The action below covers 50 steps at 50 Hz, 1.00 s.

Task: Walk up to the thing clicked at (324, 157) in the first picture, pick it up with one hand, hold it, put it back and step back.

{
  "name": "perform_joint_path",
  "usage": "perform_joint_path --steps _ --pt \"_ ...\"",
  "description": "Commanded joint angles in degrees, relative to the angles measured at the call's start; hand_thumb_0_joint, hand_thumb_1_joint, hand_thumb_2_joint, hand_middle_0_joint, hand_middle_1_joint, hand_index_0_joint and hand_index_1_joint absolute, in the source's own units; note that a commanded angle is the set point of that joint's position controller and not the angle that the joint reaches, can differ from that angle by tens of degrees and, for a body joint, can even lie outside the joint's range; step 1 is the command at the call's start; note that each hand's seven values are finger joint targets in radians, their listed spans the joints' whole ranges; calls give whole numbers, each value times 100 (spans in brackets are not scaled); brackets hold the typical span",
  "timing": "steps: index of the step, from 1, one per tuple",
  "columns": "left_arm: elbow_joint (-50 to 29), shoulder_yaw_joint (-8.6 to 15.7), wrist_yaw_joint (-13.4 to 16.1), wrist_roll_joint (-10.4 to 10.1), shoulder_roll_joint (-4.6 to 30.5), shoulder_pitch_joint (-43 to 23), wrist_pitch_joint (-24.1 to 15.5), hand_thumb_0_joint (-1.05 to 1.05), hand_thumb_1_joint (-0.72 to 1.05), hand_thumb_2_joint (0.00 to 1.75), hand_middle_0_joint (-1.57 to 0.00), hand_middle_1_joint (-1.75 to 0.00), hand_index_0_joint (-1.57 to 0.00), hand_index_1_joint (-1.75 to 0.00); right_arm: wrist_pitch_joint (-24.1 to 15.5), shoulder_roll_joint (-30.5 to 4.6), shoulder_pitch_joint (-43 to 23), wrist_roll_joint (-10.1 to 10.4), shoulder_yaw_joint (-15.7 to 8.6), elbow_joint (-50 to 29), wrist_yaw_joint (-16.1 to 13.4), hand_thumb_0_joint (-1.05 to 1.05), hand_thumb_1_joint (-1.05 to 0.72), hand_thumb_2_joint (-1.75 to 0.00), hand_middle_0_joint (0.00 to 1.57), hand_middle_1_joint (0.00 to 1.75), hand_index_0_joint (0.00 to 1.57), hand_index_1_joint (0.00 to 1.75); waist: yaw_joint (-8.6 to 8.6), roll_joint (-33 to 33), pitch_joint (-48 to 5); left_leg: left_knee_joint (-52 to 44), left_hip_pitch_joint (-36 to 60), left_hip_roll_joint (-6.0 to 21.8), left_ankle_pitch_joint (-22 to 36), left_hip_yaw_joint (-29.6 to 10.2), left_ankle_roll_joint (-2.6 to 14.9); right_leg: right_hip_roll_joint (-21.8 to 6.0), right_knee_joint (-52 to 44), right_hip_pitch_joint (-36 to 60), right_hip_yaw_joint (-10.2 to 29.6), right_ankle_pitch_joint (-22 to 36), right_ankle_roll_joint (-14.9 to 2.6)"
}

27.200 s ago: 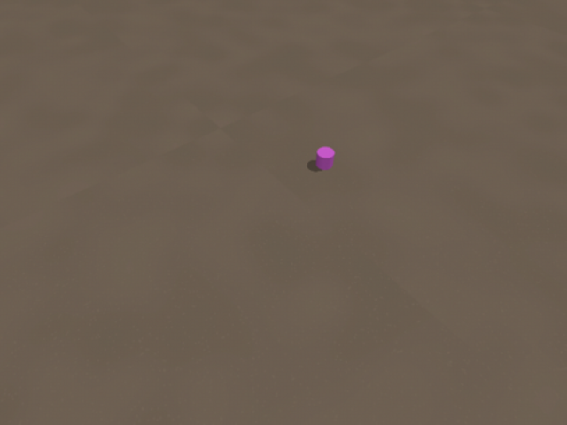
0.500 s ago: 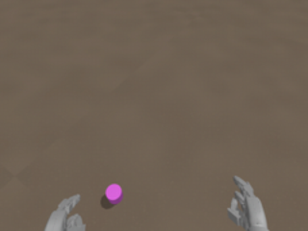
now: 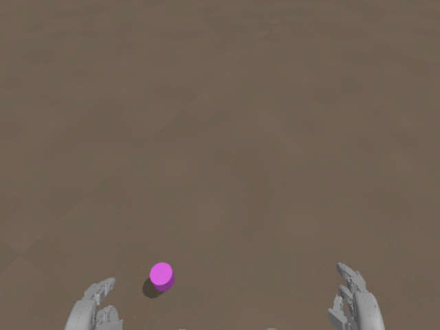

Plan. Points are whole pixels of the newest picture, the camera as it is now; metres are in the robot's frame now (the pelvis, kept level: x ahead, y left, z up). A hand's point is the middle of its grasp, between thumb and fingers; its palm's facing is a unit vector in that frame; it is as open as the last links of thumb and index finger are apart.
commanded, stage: home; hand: left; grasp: from above
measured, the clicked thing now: (162, 276) +0.45 +0.23 -0.68
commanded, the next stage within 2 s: stand in 1.24 s
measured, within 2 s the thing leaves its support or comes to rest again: neither
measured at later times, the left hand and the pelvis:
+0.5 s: hand (121, 323) +0.17 +0.18 -0.05, palm faces +0.05 -0.98 -0.20, open 7.4 cm; pelvis +0.01 +0.00 +0.00, yaw +0 degrees
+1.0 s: hand (122, 316) +0.18 +0.18 -0.05, palm faces +0.05 -0.98 -0.20, open 7.4 cm; pelvis +0.02 +0.00 +0.00, yaw +0 degrees
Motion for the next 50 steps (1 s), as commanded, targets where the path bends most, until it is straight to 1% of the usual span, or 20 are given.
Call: perform_joint_path --steps 1,5,6,7,13,24,31,33,34,35,36,38,39,40,42,43,44,46,48,50 --pt "-1102 316 15 32 564 -181 -260 0 90 90 -20 -30 -20 -30 -379 -706 -511 13 -301 -946 -68 0 -90 -90 20 30 20 30 0 -77 -283 -1070 334 -197 543 54 138 190 -959 226 -67 454 -79" --pt "-1056 398 30 67 667 -109 -239 0 90 90 -20 -30 -20 -30 -405 -742 -494 12 -332 -912 -74 0 -90 -90 20 30 20 30 -3 15 -283 -1082 341 -180 496 64 123 193 -913 203 -58 410 -86" --pt "-1242 237 14 51 555 -222 -259 0 90 90 -20 -30 -20 -30 -415 -690 -522 23 -291 -928 -69 0 -90 -90 20 30 20 30 16 89 -271 -1074 332 -188 531 70 119 190 -924 190 -60 439 -94" --pt "-1172 369 19 40 648 -227 -261 0 90 90 -20 -30 -20 -30 -411 -726 -501 27 -318 -903 -73 0 -90 -90 20 30 20 30 8 99 -286 -1106 346 -173 454 30 114 199 -906 161 -62 382 -85" --pt "-1206 303 18 21 597 -189 -293 0 90 90 -20 -30 -20 -30 -427 -722 -477 27 -320 -886 -84 0 -90 -90 20 30 20 30 -15 22 -431 -991 469 -157 972 24 109 209 -811 265 -73 786 -104" --pt "-1121 356 28 31 643 -105 -310 0 90 90 -20 -30 -20 -30 -407 -746 -482 5 -357 -873 -87 0 -90 -90 20 30 20 30 7 -32 -440 -947 429 -177 1016 69 110 198 -827 287 -43 836 -98" --pt "-1144 389 35 28 674 -24 -315 0 90 90 -20 -30 -20 -30 -381 -768 -431 6 -386 -862 -88 0 -90 -90 20 30 20 30 3 -53 -570 -884 541 -163 1410 43 100 205 -747 378 -44 1167 -107" --pt "-1158 291 26 25 573 -36 -330 0 90 90 -20 -30 -20 -30 -363 -710 -437 5 -354 -883 -79 0 -90 -90 20 30 20 30 -24 -10 -588 -842 595 -161 1568 61 96 200 -728 398 -44 1322 -105" --pt "-1135 363 35 7 638 -13 -332 0 90 90 -20 -30 -20 -30 -348 -751 -426 6 -386 -863 -83 0 -90 -90 20 30 20 30 -2 -82 -621 -831 579 -164 1576 52 105 200 -731 439 -43 1339 -99" --pt "-1217 261 29 19 535 -69 -351 0 90 90 -20 -30 -20 -30 -354 -700 -429 7 -355 -874 -69 0 -90 -90 20 30 20 30 8 1 -613 -828 602 -162 1691 58 89 198 -701 428 -50 1445 -101" --pt "-1132 431 38 13 702 46 -323 0 90 90 -20 -30 -20 -30 -339 -750 -385 3 -386 -835 -72 0 -90 -90 20 30 20 30 22 67 -668 -831 632 -166 1702 51 84 200 -698 436 -36 1425 -111" --pt "-1081 325 24 29 628 -19 -322 0 90 90 -20 -30 -20 -30 -332 -775 -409 -2 -398 -828 -65 0 -90 -90 20 30 20 30 -43 -3 -578 -846 613 -150 1694 38 84 202 -696 411 -43 1412 -114" --pt "-1229 265 25 34 575 -97 -357 0 90 90 -20 -30 -20 -30 -330 -723 -436 -3 -371 -862 -55 0 -90 -90 20 30 20 30 -7 32 -609 -839 642 -147 1765 42 79 207 -695 421 -55 1481 -109" --pt "-1118 409 35 14 661 50 -332 0 90 90 -20 -30 -20 -30 -314 -752 -380 2 -399 -839 -62 0 -90 -90 20 30 20 30 1 -18 -710 -775 661 -164 1860 66 89 186 -691 494 -25 1585 -105" --pt "-1100 362 35 28 656 19 -321 0 90 90 -20 -30 -20 -30 -311 -771 -384 -1 -406 -840 -60 0 -90 -90 20 30 20 30 -28 4 -642 -793 675 -152 1947 59 79 199 -672 466 -39 1657 -107" --pt "-1194 241 27 23 534 -68 -343 0 90 90 -20 -30 -20 -30 -311 -695 -438 -2 -365 -886 -51 0 -90 -90 20 30 20 30 -19 -41 -647 -759 623 -164 1911 67 90 190 -702 463 -42 1675 -91" --pt "-1083 363 39 17 610 -37 -316 0 90 90 -20 -30 -20 -30 -297 -728 -434 3 -377 -879 -60 0 -90 -90 20 30 20 30 -6 -114 -554 -756 581 -171 1791 88 106 178 -755 453 -23 1596 -74" --pt "-1145 366 42 29 650 -69 -308 0 90 90 -20 -30 -20 -30 -298 -734 -450 3 -368 -882 -47 0 -90 -90 20 30 20 30 -2 -22 -481 -850 517 -175 1446 70 107 176 -786 397 -24 1277 -87" --pt "-1153 384 42 46 685 -48 -308 0 90 90 -20 -30 -20 -30 -284 -734 -445 -4 -390 -885 -46 0 -90 -90 20 30 20 30 -4 48 -584 -867 550 -172 1412 50 99 184 -769 398 -33 1211 -96" --pt "-1121 338 37 29 659 -21 -289 0 90 90 -20 -30 -20 -30 -286 -744 -457 13 -374 -906 -47 0 -90 -90 20 30 20 30 -21 6 -414 -901 505 -166 1326 39 107 196 -775 332 -50 1135 -92"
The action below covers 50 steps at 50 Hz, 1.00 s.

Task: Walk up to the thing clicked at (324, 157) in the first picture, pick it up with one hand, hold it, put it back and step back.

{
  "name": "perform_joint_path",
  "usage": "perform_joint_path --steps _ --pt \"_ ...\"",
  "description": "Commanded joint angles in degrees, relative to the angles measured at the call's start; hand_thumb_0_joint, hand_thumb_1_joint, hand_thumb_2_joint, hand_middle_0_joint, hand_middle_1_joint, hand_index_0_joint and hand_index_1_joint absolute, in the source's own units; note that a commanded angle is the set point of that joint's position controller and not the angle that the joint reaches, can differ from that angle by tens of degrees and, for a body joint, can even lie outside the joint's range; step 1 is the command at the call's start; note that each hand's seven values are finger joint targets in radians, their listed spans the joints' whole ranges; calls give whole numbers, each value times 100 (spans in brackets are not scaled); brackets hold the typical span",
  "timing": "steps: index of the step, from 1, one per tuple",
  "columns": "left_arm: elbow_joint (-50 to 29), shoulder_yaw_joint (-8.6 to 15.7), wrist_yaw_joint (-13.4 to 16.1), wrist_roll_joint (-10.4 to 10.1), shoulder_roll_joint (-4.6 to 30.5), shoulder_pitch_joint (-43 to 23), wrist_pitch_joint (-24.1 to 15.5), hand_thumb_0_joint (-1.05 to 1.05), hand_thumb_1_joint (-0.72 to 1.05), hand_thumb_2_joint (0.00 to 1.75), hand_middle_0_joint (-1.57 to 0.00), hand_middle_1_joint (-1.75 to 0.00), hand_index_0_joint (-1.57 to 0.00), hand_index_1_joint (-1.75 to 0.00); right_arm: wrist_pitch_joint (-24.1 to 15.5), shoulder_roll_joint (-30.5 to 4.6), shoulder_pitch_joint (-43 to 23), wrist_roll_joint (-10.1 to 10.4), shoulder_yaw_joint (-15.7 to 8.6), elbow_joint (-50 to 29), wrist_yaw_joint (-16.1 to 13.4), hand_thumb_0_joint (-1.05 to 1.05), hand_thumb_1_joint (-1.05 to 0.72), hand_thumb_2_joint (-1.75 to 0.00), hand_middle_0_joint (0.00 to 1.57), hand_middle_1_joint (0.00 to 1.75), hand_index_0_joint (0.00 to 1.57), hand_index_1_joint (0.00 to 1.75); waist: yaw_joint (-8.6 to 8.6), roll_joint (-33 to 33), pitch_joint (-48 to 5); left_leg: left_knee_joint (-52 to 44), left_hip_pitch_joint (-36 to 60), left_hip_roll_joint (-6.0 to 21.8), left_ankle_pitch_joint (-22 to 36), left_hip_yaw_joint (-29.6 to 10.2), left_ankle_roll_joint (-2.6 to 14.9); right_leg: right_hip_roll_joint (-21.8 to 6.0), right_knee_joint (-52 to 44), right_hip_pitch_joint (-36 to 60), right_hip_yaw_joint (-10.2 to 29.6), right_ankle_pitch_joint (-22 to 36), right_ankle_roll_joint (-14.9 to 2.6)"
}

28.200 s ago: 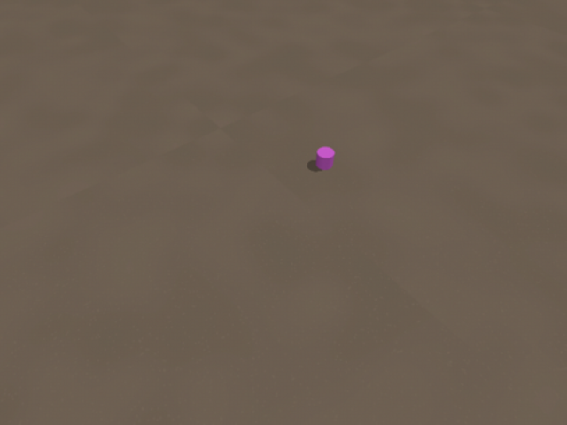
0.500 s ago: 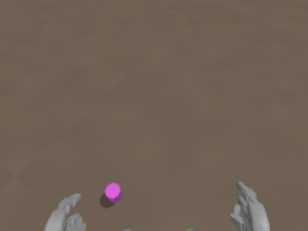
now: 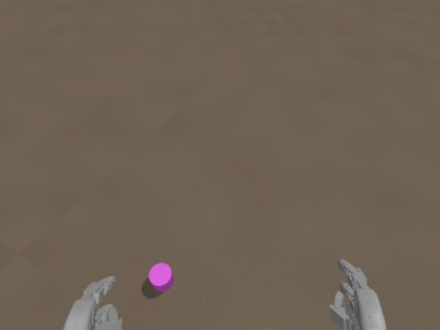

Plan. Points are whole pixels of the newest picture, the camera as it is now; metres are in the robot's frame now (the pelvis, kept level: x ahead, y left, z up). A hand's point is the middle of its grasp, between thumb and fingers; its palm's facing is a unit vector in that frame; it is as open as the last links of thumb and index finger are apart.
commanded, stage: home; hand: left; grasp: from above
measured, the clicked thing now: (161, 277) +0.43 +0.23 -0.67
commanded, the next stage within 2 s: stand in 0.24 s
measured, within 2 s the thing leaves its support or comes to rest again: neither
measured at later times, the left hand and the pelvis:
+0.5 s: hand out of the picture +0.14 +0.22 -0.09, palm faces +0.02 -0.95 -0.32, open 7.4 cm; pelvis -0.01 +0.00 +0.02, yaw +0 degrees
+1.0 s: hand out of the picture +0.03 +0.24 -0.10, palm faces +0.05 -0.95 -0.32, open 7.4 cm; pelvis -0.01 +0.01 +0.06, yaw +0 degrees
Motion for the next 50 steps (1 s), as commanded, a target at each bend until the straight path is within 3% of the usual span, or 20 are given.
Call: perform_joint_path --steps 1,4,6,8,9,11,12,16,17,18,19,21,23,29,31,34,37,40,43,50 --pt "-1178 358 45 41 636 -69 -258 0 90 90 -20 -30 -20 -30 -301 -715 -356 14 -318 -920 -54 0 -90 -90 20 30 20 30 -27 56 -525 -878 549 -183 1601 80 122 175 -807 392 -19 1421 -82" --pt "-1149 275 48 28 541 -60 -266 0 90 90 -20 -30 -20 -30 -286 -701 -375 24 -302 -971 -52 0 -90 -90 20 30 20 30 -34 -31 -455 -859 480 -189 1551 86 131 179 -827 333 -33 1384 -74" --pt "-1156 409 54 20 657 -31 -247 0 90 90 -20 -30 -20 -30 -289 -723 -346 29 -313 -919 -49 0 -90 -90 20 30 20 30 6 60 -459 -885 482 -174 1491 69 121 180 -813 364 -30 1307 -88" --pt "-1208 275 46 49 568 -117 -262 0 90 90 -20 -30 -20 -30 -302 -714 -376 25 -313 -953 -49 0 -90 -90 20 30 20 30 -43 27 -477 -897 525 -163 1465 64 120 190 -810 315 -43 1287 -81" --pt "-1178 367 58 46 654 -63 -266 0 90 90 -20 -30 -20 -30 -292 -739 -347 25 -333 -927 -57 0 -90 -90 20 30 20 30 -51 27 -503 -903 515 -162 1438 46 124 186 -791 320 -39 1257 -90" --pt "-1243 281 57 47 585 -39 -267 0 90 90 -20 -30 -20 -30 -292 -709 -380 35 -306 -956 -48 0 -90 -90 20 30 20 30 -7 153 -511 -924 540 -153 1572 36 101 202 -752 296 -55 1352 -104" --pt "-1138 364 66 51 631 50 -250 0 90 90 -20 -30 -20 -30 -285 -758 -323 26 -347 -917 -56 0 -90 -90 20 30 20 30 -36 80 -591 -910 613 -133 1652 8 93 208 -713 326 -63 1375 -111" --pt "-1169 321 64 46 602 27 -239 0 90 90 -20 -30 -20 -30 -280 -734 -343 21 -333 -933 -39 0 -90 -90 20 30 20 30 3 140 -616 -920 580 -129 1707 -21 76 203 -683 348 -75 1406 -120" --pt "842 325 276 694 1063 -1689 -1419 0 90 90 -20 -30 -20 -30 321 -1365 -760 -713 -501 510 302 0 -90 -90 20 30 20 30 463 -262 803 -1407 697 127 2753 -139 375 -217 -907 1204 405 1561 -344" --pt "1825 435 248 717 1078 -1122 -1812 0 90 90 -20 -30 -20 -30 539 -1384 -733 -698 -603 525 453 0 -90 -90 20 30 20 30 418 -465 257 -1343 1149 63 2963 -36 440 -251 -1014 1423 618 1690 -533" --pt "2071 404 208 699 1131 -1109 -1991 0 90 90 -20 -30 -20 -30 645 -1446 -631 -738 -620 360 549 0 -90 -90 20 30 20 30 284 -330 197 -1402 1321 72 2587 -193 472 -234 -1126 1201 729 1612 -572" --pt "2570 339 168 728 1189 -1302 -2224 0 90 90 -20 -30 -20 -30 704 -1299 -680 -521 -614 639 735 0 -90 -90 20 30 20 30 325 -172 -9 -1597 1718 33 2568 -152 470 -384 -1095 1619 756 2028 -482" --pt "3100 360 128 624 1163 -1574 -2264 0 90 90 -20 -30 -20 -30 756 -1233 -773 -361 -608 815 849 0 -90 -90 20 30 20 30 375 -345 74 -1801 1845 2 2279 -123 432 -369 -1308 1656 687 1757 -393" --pt "4450 348 148 624 1187 -1924 -2525 0 90 90 -20 -30 -20 -30 969 -1174 -790 -356 -661 1423 908 0 -90 -90 20 30 20 30 290 -340 543 -2342 2046 17 1692 -178 392 -528 -2131 1858 800 1404 -304" --pt "4778 340 138 592 1145 -1915 -2555 0 90 90 -20 -30 -20 -30 1006 -1215 -786 -356 -656 1602 899 0 -90 -90 20 30 20 30 312 -26 684 -2741 2170 128 1611 -313 405 -422 -2209 1932 660 1423 -249" --pt "5264 318 136 563 1110 -1900 -2571 0 90 90 -20 -30 -20 -30 1034 -1288 -816 -333 -647 1813 866 0 -90 -90 20 30 20 30 337 55 750 -3240 2276 280 1628 -489 375 -370 -2375 2312 540 1567 -194" --pt "5700 314 130 547 1203 -1865 -2613 0 90 90 -20 -30 -20 -30 1075 -1325 -821 -288 -639 2049 840 0 -90 -90 20 30 20 30 311 -155 824 -3394 2521 238 1878 -396 314 -461 -2762 2573 612 1818 -211" --pt "6014 305 149 513 1259 -1894 -2652 0 90 90 -20 -30 -20 -30 1100 -1357 -625 -246 -627 2320 805 0 -90 -90 20 30 20 30 260 -218 699 -3382 2928 248 2733 -276 272 -567 -2904 2856 637 2449 -207" --pt "6316 266 154 498 1255 -1898 -2614 0 90 90 -20 -30 -20 -30 1120 -1369 -737 -240 -606 2499 791 0 -90 -90 20 30 20 30 312 -112 933 -3697 2937 296 2449 -337 257 -522 -3124 2891 582 2073 -162" --pt "6712 220 145 519 1292 -1962 -2633 0 90 90 -20 -30 -20 -30 1162 -1384 -787 -200 -577 2770 806 0 -90 -90 20 30 20 30 297 -228 1093 -3918 3102 295 2454 -297 194 -571 -3520 3023 596 2031 -124"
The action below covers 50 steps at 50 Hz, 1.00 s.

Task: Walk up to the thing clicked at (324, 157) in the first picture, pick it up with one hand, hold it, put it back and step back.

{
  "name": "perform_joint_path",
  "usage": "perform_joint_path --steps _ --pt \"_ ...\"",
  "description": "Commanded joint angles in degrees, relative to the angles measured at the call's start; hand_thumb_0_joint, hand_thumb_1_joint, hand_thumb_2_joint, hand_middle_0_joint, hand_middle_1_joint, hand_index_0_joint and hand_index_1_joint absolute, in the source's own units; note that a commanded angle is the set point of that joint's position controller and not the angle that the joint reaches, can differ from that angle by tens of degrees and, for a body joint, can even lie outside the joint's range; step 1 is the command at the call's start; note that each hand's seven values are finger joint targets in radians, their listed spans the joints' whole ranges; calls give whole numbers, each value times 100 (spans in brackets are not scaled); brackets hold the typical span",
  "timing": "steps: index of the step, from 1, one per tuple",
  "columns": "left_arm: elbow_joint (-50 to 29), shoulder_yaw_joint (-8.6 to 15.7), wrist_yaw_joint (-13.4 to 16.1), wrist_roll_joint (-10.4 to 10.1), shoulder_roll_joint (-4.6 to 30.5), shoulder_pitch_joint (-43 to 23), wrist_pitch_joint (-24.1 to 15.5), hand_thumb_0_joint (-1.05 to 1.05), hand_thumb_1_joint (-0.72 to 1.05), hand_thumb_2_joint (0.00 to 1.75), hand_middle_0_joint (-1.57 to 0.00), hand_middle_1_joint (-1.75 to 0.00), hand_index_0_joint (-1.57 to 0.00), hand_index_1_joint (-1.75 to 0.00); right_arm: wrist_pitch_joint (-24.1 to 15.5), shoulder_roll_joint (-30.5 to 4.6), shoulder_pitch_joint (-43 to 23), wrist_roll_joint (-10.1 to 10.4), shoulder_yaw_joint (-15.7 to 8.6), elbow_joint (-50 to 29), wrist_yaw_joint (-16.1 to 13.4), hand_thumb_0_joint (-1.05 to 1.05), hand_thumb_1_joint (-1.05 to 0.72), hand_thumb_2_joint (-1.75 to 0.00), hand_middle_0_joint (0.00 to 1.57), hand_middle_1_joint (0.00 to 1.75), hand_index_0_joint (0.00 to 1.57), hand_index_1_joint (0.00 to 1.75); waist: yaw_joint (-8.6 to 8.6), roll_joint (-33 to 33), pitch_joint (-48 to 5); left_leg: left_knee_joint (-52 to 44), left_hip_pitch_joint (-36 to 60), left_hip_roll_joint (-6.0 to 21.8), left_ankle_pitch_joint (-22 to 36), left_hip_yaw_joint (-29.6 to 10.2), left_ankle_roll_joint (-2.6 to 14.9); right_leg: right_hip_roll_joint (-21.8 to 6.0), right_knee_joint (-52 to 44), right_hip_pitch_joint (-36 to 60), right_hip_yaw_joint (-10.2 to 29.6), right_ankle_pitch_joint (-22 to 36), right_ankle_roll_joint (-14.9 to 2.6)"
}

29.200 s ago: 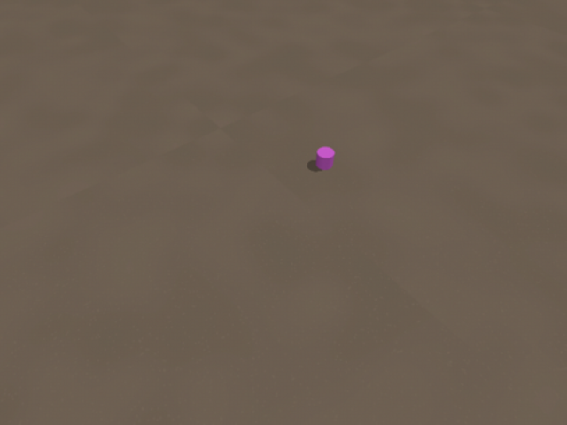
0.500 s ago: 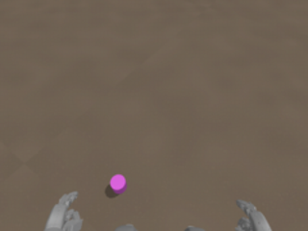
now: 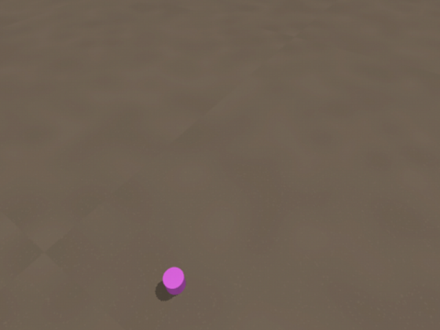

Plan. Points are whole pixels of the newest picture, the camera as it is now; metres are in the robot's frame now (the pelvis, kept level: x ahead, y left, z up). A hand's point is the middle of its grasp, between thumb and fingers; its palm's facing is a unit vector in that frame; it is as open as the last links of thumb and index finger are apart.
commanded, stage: stand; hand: left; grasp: from above
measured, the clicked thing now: (174, 280) +0.44 +0.22 -0.74
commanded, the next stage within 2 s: step back in 1.86 s
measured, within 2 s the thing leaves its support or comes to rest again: neither
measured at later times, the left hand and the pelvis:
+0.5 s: hand out of the picture +0.04 +0.23 -0.16, palm faces +0.03 -0.94 -0.33, open 7.4 cm; pelvis +0.00 -0.01 +0.01, yaw +0 degrees
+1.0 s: hand out of the picture +0.08 +0.22 -0.15, palm faces +0.02 -0.94 -0.33, open 7.4 cm; pelvis +0.01 -0.02 +0.01, yaw -1 degrees
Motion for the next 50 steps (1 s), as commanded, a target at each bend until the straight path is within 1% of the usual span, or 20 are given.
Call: perform_joint_path --steps 1,3,5,6,7,8,10,12,14,18,20,23,28,30,33,36,40,43,46,50 --pt "-217 162 63 22 1061 -293 -162 0 90 90 -20 -30 -20 -30 -107 -1090 -210 24 -220 -235 -50 0 -90 -90 20 30 20 30 -61 32 -79 -702 -113 569 808 -569 72 -342 -612 130 413 566 -226" --pt "-143 183 58 15 1133 -303 -150 0 90 90 -20 -30 -20 -30 -83 -1138 -242 15 -226 -181 -40 0 -90 -90 20 30 20 30 -53 87 11 -860 -239 559 240 -609 80 -318 -681 133 403 342 -209" --pt "-79 182 44 17 1126 -315 -129 0 90 90 -20 -30 -20 -30 -69 -1173 -300 20 -230 -169 -32 0 -90 -90 20 30 20 30 -48 108 95 -974 -321 585 -96 -660 85 -285 -687 51 376 148 -218" --pt "-50 169 32 15 1094 -313 -133 0 90 90 -20 -30 -20 -30 -70 -1144 -294 10 -215 -153 -21 0 -90 -90 20 30 20 30 -33 73 185 -1011 -414 590 -166 -675 78 -285 -684 78 380 89 -220" --pt "-45 166 33 20 1101 -305 -153 0 90 90 -20 -30 -20 -30 -77 -1170 -355 16 -222 -163 -16 0 -90 -90 20 30 20 30 -21 9 -6 -934 -277 590 109 -641 100 -340 -747 146 417 224 -243" --pt "-28 172 25 11 1135 -352 -151 0 90 90 -20 -30 -20 -30 -81 -1179 -273 29 -223 -129 -15 0 -90 -90 20 30 20 30 -67 62 23 -995 -326 597 -54 -651 85 -320 -742 108 414 168 -229" --pt "17 164 10 21 1133 -317 -154 0 90 90 -20 -30 -20 -30 -83 -1181 -363 27 -214 -124 1 0 -90 -90 20 30 20 30 -39 45 134 -1018 -303 599 -170 -672 79 -304 -770 -11 412 42 -227" --pt "15 173 7 -3 1181 -402 -170 0 90 90 -20 -30 -20 -30 -92 -1192 -313 24 -201 -96 5 0 -90 -90 20 30 20 30 -64 41 -33 -996 -283 616 -18 -649 90 -349 -773 134 445 209 -244" --pt "24 171 -3 1 1221 -414 -180 0 90 90 -20 -30 -20 -30 -96 -1210 -367 31 -197 -94 18 0 -90 -90 20 30 20 30 -55 -15 1 -988 -267 598 -3 -642 72 -336 -822 71 462 86 -242" --pt "69 162 -10 -10 1237 -436 -178 0 90 90 -20 -30 -20 -30 -102 -1260 -359 40 -174 -45 13 0 -90 -90 20 30 20 30 -71 76 -107 -985 -213 626 75 -625 71 -350 -815 118 464 205 -252" --pt "93 143 -4 -15 1199 -438 -199 0 90 90 -20 -30 -20 -30 -116 -1244 -406 47 -150 -39 17 0 -90 -90 20 30 20 30 -62 -18 -181 -881 -62 642 477 -584 85 -396 -830 167 483 476 -258" --pt "113 143 -8 -40 1262 -514 -208 0 90 90 -20 -30 -20 -30 -113 -1251 -352 56 -120 30 15 0 -90 -90 20 30 20 30 -96 -33 -171 -866 17 653 690 -547 67 -400 -842 176 519 600 -265" --pt "147 134 -17 -46 1279 -545 -198 0 90 90 -20 -30 -20 -30 -102 -1286 -436 66 -86 50 14 0 -90 -90 20 30 20 30 -86 -68 -201 -894 -1 663 699 -531 62 -385 -876 225 495 575 -258" --pt "163 126 -13 -47 1248 -521 -213 0 90 90 -20 -30 -20 -30 -110 -1297 -440 73 -83 56 11 0 -90 -90 20 30 20 30 -87 -61 -272 -813 139 698 1055 -508 76 -409 -853 239 501 945 -255" --pt "147 137 -14 -60 1281 -595 -209 0 90 90 -20 -30 -20 -30 -113 -1346 -404 72 -77 79 1 0 -90 -90 20 30 20 30 -114 -5 -313 -843 122 695 1059 -481 55 -398 -857 310 493 980 -256" --pt "146 138 -24 -68 1278 -601 -206 0 90 90 -20 -30 -20 -30 -132 -1335 -450 79 -57 84 -3 0 -90 -90 20 30 20 30 -96 3 -367 -836 241 732 1392 -471 32 -407 -801 319 486 1268 -258" --pt "141 146 -37 -57 1312 -671 -197 0 90 90 -20 -30 -20 -30 -125 -1370 -509 75 -63 83 -2 0 -90 -90 20 30 20 30 -90 -45 -265 -933 119 728 1024 -482 25 -383 -870 266 478 845 -253" --pt "133 137 -48 -53 1286 -720 -192 0 90 90 -20 -30 -20 -30 -123 -1376 -575 84 -58 83 6 0 -90 -90 20 30 20 30 -95 -10 -212 -928 123 737 937 -469 20 -382 -888 187 490 768 -254" --pt "129 138 -60 -64 1318 -707 -210 0 90 90 -20 -30 -20 -30 -128 -1395 -562 94 -55 94 23 0 -90 -90 20 30 20 30 -99 5 -209 -946 101 724 849 -458 16 -374 -929 201 504 775 -245" --pt "73 137 -53 -69 1365 -802 -242 0 90 90 -20 -30 -20 -30 -130 -1440 -604 77 -76 61 27 0 -90 -90 20 30 20 30 -120 -51 -424 -848 234 774 1254 -445 37 -425 -867 337 517 1165 -274"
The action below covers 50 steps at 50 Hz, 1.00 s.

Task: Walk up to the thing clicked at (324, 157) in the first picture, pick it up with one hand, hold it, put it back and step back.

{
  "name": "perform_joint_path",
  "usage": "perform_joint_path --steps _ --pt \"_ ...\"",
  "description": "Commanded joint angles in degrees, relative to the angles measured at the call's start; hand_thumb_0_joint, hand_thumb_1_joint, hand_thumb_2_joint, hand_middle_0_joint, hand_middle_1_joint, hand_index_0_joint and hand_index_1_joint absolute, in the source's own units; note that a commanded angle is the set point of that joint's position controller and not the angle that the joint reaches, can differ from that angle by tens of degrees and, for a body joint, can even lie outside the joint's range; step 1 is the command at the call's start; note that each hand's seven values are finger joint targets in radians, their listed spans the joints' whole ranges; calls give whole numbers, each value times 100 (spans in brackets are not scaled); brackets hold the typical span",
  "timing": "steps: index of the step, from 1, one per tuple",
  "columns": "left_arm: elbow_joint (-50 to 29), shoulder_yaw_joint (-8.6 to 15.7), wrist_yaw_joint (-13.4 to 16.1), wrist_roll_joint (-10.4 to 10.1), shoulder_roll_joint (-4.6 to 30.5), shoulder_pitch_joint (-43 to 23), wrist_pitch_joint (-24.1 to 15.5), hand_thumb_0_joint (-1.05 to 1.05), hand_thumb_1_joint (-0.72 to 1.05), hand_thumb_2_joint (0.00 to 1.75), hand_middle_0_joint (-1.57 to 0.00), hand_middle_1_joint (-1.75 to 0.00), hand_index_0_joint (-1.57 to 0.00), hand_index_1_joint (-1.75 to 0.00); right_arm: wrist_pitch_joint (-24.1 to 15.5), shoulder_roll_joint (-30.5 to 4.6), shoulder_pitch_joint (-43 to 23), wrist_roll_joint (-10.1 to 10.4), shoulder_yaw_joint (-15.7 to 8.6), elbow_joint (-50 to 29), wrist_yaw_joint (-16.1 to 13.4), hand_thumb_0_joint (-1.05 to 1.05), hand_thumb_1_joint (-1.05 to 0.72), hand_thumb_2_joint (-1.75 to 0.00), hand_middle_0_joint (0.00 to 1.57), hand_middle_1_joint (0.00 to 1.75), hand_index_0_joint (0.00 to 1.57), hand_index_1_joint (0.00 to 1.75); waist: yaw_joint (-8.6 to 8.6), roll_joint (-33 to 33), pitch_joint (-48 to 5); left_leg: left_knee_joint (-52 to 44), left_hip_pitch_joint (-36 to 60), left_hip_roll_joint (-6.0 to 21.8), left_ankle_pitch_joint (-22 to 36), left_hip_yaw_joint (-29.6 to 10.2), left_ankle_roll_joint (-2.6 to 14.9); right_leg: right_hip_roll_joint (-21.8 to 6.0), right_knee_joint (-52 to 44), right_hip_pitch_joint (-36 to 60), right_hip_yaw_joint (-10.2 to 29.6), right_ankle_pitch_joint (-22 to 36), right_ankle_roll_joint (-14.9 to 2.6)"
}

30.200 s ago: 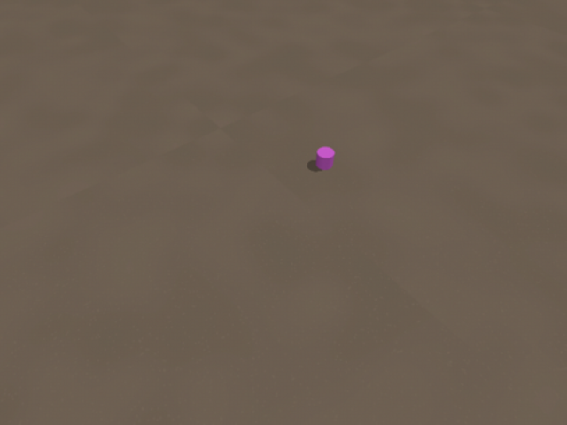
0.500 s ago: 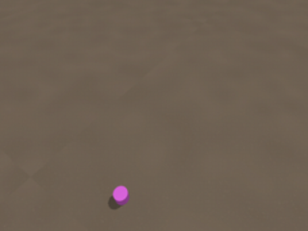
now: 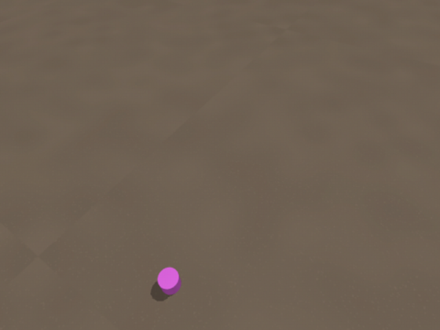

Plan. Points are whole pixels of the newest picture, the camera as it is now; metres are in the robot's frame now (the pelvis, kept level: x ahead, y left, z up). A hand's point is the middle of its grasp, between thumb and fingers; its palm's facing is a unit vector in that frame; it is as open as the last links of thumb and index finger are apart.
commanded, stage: stand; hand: left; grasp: from above
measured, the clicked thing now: (169, 281) +0.43 +0.24 -0.74
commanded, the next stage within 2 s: step back in 0.86 s
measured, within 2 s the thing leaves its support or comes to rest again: neither
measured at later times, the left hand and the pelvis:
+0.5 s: hand out of the picture +0.08 +0.24 -0.16, palm faces +0.02 -0.94 -0.33, open 7.4 cm; pelvis +0.00 +0.00 +0.00, yaw +0 degrees
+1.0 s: hand out of the picture +0.08 +0.26 -0.16, palm faces +0.02 -0.93 -0.37, open 7.4 cm; pelvis -0.02 +0.00 -0.01, yaw -1 degrees
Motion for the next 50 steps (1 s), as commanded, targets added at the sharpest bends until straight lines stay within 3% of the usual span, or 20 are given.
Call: perform_joint_path --steps 1,10,21,33,42,43,45,46,49,50 --pt "-344 167 70 4 1190 -257 -124 0 90 90 -20 -30 -20 -30 -92 -1114 -168 20 -211 -283 -38 0 -90 -90 20 30 20 30 -28 -108 -391 -239 -63 579 1009 -432 177 -611 -292 176 532 973 -121" --pt "-348 166 64 -23 1224 -260 -126 0 90 90 -20 -30 -20 -30 -107 -1178 -193 27 -206 -271 -40 0 -90 -90 20 30 20 30 -15 -42 -537 -212 81 616 1381 -390 192 -631 -213 305 499 1377 -134" --pt "-354 144 49 -11 1242 -238 -126 0 90 90 -20 -30 -20 -30 -89 -1162 -259 31 -207 -293 -17 0 -90 -90 20 30 20 30 -19 -93 -300 -328 0 608 883 -415 177 -597 -350 76 505 866 -132" --pt "-401 141 26 -24 1293 -245 -130 0 90 90 -20 -30 -20 -30 -117 -1204 -246 32 -201 -296 -10 0 -90 -90 20 30 20 30 -25 -30 -456 -336 128 634 1036 -388 183 -612 -271 120 547 1050 -162" --pt "-385 130 8 -33 1327 -190 -119 0 90 90 -20 -30 -20 -30 -108 -1224 -212 33 -196 -285 3 0 -90 -90 20 30 20 30 -17 -99 -397 -412 14 621 862 -404 166 -592 -279 123 541 842 -178" --pt "-562 351 32 -117 1795 -176 -73 0 90 90 -20 -30 -20 -30 3 -1598 -419 60 -329 -427 29 0 -90 -90 20 30 20 30 -7 -152 202 209 -379 536 1719 -476 319 -545 145 -327 661 1921 -175" --pt "-735 374 69 -146 1745 -44 -53 0 90 90 -20 -30 -20 -30 53 -1452 -240 138 -326 -569 38 0 -90 -90 20 30 20 30 -41 -225 -286 639 -261 498 2123 -313 374 -598 409 -149 660 2453 -321" --pt "-834 391 76 -140 1735 -109 -39 0 90 90 -20 -30 -20 -30 81 -1446 -183 141 -353 -622 41 0 -90 -90 20 30 20 30 -85 -256 -496 824 -310 446 2064 -257 402 -635 523 -73 681 2471 -431" --pt "-1125 433 79 -114 1823 -265 26 0 90 90 -20 -30 -20 -30 174 -1403 -112 145 -407 -788 53 0 -90 -90 20 30 20 30 -98 -518 -874 1542 -329 170 1446 -112 396 -1015 533 -290 1080 2386 -829" --pt "-1225 450 77 -94 1896 -313 51 0 90 90 -20 -30 -20 -30 209 -1385 -89 143 -420 -850 61 0 -90 -90 20 30 20 30 -77 -643 -805 1880 -388 -13 986 -48 369 -1188 450 -504 1231 2295 -986"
